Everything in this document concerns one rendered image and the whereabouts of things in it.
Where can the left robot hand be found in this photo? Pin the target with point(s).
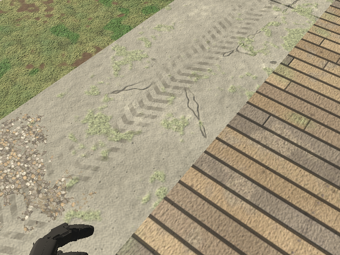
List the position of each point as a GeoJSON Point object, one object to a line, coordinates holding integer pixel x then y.
{"type": "Point", "coordinates": [60, 236]}

